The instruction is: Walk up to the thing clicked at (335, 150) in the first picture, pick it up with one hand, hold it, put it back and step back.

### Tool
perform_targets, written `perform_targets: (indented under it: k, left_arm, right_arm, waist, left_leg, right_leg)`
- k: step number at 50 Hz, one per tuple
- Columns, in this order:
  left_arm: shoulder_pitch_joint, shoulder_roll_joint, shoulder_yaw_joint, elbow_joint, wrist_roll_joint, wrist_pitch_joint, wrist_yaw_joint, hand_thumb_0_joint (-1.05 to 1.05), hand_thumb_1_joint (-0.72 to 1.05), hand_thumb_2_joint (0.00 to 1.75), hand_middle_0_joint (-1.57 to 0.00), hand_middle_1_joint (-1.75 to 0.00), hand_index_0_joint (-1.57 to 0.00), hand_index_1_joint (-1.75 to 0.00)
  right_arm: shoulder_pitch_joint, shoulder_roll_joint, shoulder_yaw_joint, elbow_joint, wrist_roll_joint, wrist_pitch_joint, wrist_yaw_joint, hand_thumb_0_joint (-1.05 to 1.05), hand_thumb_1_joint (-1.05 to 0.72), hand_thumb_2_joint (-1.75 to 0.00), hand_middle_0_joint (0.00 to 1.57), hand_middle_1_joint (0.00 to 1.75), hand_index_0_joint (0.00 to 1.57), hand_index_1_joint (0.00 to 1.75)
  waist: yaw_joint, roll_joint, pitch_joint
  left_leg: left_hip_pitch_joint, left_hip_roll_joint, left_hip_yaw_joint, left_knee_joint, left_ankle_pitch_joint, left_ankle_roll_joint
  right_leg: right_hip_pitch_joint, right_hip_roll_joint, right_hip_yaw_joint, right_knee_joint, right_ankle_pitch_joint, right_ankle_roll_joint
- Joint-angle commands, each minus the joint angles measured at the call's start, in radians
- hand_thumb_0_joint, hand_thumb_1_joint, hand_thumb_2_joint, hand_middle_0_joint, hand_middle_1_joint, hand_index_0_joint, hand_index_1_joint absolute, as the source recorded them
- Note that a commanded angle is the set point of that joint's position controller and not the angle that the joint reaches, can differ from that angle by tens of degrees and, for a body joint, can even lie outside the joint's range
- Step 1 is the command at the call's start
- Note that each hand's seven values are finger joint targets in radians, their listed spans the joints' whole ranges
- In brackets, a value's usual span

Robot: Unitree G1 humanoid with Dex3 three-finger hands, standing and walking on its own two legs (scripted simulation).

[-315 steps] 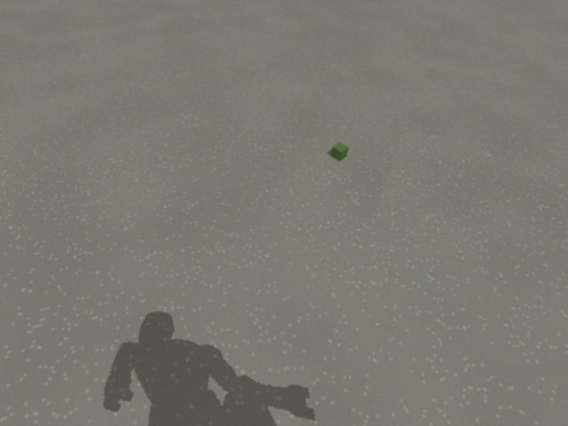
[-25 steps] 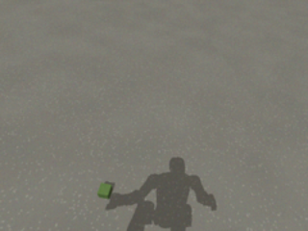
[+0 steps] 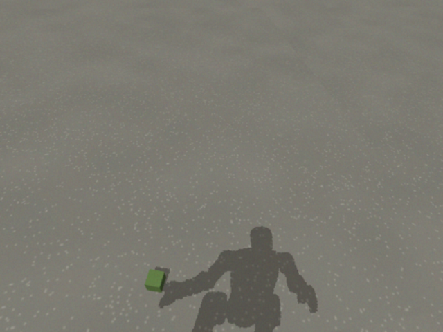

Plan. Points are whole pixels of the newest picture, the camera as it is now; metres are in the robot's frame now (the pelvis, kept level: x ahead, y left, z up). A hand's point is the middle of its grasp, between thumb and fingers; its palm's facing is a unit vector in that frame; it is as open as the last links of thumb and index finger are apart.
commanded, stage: walk up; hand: left
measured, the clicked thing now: (155, 280) +0.48 +0.26 -0.75
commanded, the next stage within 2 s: stand in 0.44 s
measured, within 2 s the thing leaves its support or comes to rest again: neither
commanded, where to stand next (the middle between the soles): +0.11 +0.01 m, yaw -3 degrees
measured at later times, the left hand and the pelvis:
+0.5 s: hand out of the picture +0.10 +0.25 -0.16, palm faces -0.01 -0.94 -0.33, open 7.4 cm; pelvis +0.01 +0.00 +0.00, yaw -1 degrees
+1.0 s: hand out of the picture +0.08 +0.25 -0.16, palm faces -0.03 -0.94 -0.34, open 7.4 cm; pelvis +0.00 -0.01 +0.00, yaw -1 degrees
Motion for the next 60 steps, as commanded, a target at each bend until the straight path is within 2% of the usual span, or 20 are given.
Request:
perform_targets:
  k: [1,2,7,15,21,22,26,30,32,36,42,47,49,55,60]
  left_arm:
    - [-0.06,0.212,0.038,-0.065,-0.005,-0.027,0.013,0.0,0.9,0.9,-0.2,-0.3,-0.2,-0.3]
    - [-0.051,0.213,0.04,-0.067,-0.004,-0.027,0.013,0.0,0.9,0.9,-0.2,-0.3,-0.2,-0.3]
    - [-0.051,0.208,0.04,-0.07,-0.003,-0.024,0.014,0.0,0.9,0.9,-0.2,-0.3,-0.2,-0.3]
    - [-0.046,0.202,0.043,-0.072,-0.003,-0.022,0.016,0.0,0.9,0.9,-0.2,-0.3,-0.2,-0.3]
    - [-0.057,0.202,0.043,-0.08,-0.001,-0.02,0.017,0.0,0.9,0.9,-0.2,-0.3,-0.2,-0.3]
    - [-0.047,0.2,0.04,-0.082,-0.008,-0.019,0.019,0.0,0.9,0.9,-0.2,-0.3,-0.2,-0.3]
    - [-0.029,0.194,0.038,-0.081,-0.009,-0.023,0.021,0.0,0.9,0.9,-0.2,-0.3,-0.2,-0.3]
    - [-0.033,0.194,0.034,-0.083,-0.006,-0.022,0.02,0.0,0.9,0.9,-0.2,-0.3,-0.2,-0.3]
    - [-0.045,0.195,0.032,-0.088,-0.006,-0.022,0.02,0.0,0.9,0.9,-0.2,-0.3,-0.2,-0.3]
    - [-0.032,0.196,0.029,-0.083,-0.007,-0.022,0.02,0.0,0.9,0.9,-0.2,-0.3,-0.2,-0.3]
    - [-0.031,0.199,0.028,-0.084,-0.006,-0.02,0.018,0.0,0.9,0.9,-0.2,-0.3,-0.2,-0.3]
    - [-0.022,0.2,0.026,-0.087,-0.003,-0.023,0.018,0.0,0.9,0.9,-0.2,-0.3,-0.2,-0.3]
    - [-0.022,0.204,0.026,-0.087,-0.005,-0.022,0.018,0.0,0.9,0.9,-0.2,-0.3,-0.2,-0.3]
    - [-0.012,0.202,0.022,-0.089,-0.003,-0.021,0.018,0.0,0.9,0.9,-0.2,-0.3,-0.2,-0.3]
    - [-0.005,0.205,0.02,-0.085,-0.004,-0.021,0.018,0.0,0.9,0.9,-0.2,-0.3,-0.2,-0.3]
  right_arm:
    - [-0.053,-0.213,-0.039,-0.062,0.003,-0.022,-0.015,0.0,-0.9,-0.9,0.2,0.3,0.2,0.3]
    - [-0.054,-0.218,-0.04,-0.064,0.003,-0.022,-0.016,0.0,-0.9,-0.9,0.2,0.3,0.2,0.3]
    - [-0.057,-0.216,-0.04,-0.064,0.002,-0.02,-0.018,0.0,-0.9,-0.9,0.2,0.3,0.2,0.3]
    - [-0.049,-0.206,-0.039,-0.073,0.001,-0.017,-0.018,0.0,-0.9,-0.9,0.2,0.3,0.2,0.3]
    - [-0.044,-0.207,-0.042,-0.072,0.0,-0.016,-0.02,0.0,-0.9,-0.9,0.2,0.3,0.2,0.3]
    - [-0.067,-0.203,-0.039,-0.082,-0.004,-0.015,-0.022,0.0,-0.9,-0.9,0.2,0.3,0.2,0.3]
    - [-0.061,-0.207,-0.04,-0.081,-0.001,-0.019,-0.021,0.0,-0.9,-0.9,0.2,0.3,0.2,0.3]
    - [-0.068,-0.202,-0.039,-0.081,0.0,-0.016,-0.019,0.0,-0.9,-0.9,0.2,0.3,0.2,0.3]
    - [-0.058,-0.204,-0.039,-0.08,-0.001,-0.016,-0.019,0.0,-0.9,-0.9,0.2,0.3,0.2,0.3]
    - [-0.068,-0.203,-0.038,-0.078,0.001,-0.014,-0.017,0.0,-0.9,-0.9,0.2,0.3,0.2,0.3]
    - [-0.055,-0.198,-0.034,-0.075,-0.002,-0.014,-0.015,0.0,-0.9,-0.9,0.2,0.3,0.2,0.3]
    - [-0.048,-0.202,-0.036,-0.076,-0.002,-0.017,-0.015,0.0,-0.9,-0.9,0.2,0.3,0.2,0.3]
    - [-0.04,-0.201,-0.035,-0.074,-0.002,-0.015,-0.016,0.0,-0.9,-0.9,0.2,0.3,0.2,0.3]
    - [-0.045,-0.202,-0.036,-0.075,0.0,-0.015,-0.017,0.0,-0.9,-0.9,0.2,0.3,0.2,0.3]
    - [-0.032,-0.202,-0.033,-0.071,-0.002,-0.014,-0.016,0.0,-0.9,-0.9,0.2,0.3,0.2,0.3]
  waist:
    - [0.0,-0.016,-0.085]
    - [0.001,-0.01,-0.098]
    - [0.002,-0.002,-0.098]
    - [0.003,-0.007,-0.093]
    - [-0.004,0.008,-0.084]
    - [0.003,-0.004,-0.079]
    - [0.006,0.002,-0.111]
    - [0.004,0.011,-0.095]
    - [-0.004,0.009,-0.111]
    - [0.003,0.01,-0.093]
    - [-0.002,0.009,-0.078]
    - [0.0,-0.009,-0.085]
    - [-0.002,-0.008,-0.08]
    - [0.002,0.0,-0.089]
    - [0.0,0.001,-0.069]
  left_leg:
    - [-0.006,0.097,-0.073,-0.075,0.152,0.028]
    - [0.01,0.101,-0.069,-0.068,0.183,0.029]
    - [0.005,0.099,-0.065,-0.069,0.188,0.027]
    - [0.014,0.101,-0.062,-0.071,0.213,0.026]
    - [-0.001,0.098,-0.06,-0.083,0.189,0.022]
    - [0.017,0.122,-0.068,-0.094,0.233,0.021]
    - [0.048,0.128,-0.066,-0.089,0.324,0.02]
    - [0.036,0.122,-0.063,-0.109,0.252,0.014]
    - [0.04,0.123,-0.054,-0.108,0.238,0.015]
    - [0.03,0.123,-0.061,-0.119,0.207,0.018]
    - [0.018,0.112,-0.056,-0.13,0.13,0.017]
    - [0.034,0.122,-0.063,-0.12,0.175,0.018]
    - [0.027,0.117,-0.059,-0.122,0.155,0.015]
    - [0.04,0.124,-0.061,-0.118,0.184,0.018]
    - [0.021,0.119,-0.06,-0.125,0.132,0.017]
  right_leg:
    - [0.037,-0.086,0.087,-0.077,0.03,-0.035]
    - [0.041,-0.087,0.084,-0.075,0.054,-0.037]
    - [0.054,-0.09,0.082,-0.07,0.09,-0.033]
    - [0.063,-0.086,0.078,-0.075,0.098,-0.031]
    - [0.071,-0.086,0.081,-0.072,0.095,-0.035]
    - [0.055,-0.093,0.093,-0.07,0.142,-0.036]
    - [0.09,-0.096,0.089,-0.062,0.235,-0.033]
    - [0.08,-0.091,0.089,-0.083,0.17,-0.031]
    - [0.089,-0.095,0.093,-0.082,0.169,-0.034]
    - [0.084,-0.094,0.095,-0.091,0.139,-0.034]
    - [0.058,-0.094,0.099,-0.102,0.077,-0.034]
    - [0.055,-0.095,0.099,-0.097,0.11,-0.036]
    - [0.052,-0.092,0.101,-0.098,0.086,-0.035]
    - [0.051,-0.095,0.099,-0.089,0.119,-0.04]
    - [0.044,-0.092,0.102,-0.102,0.07,-0.038]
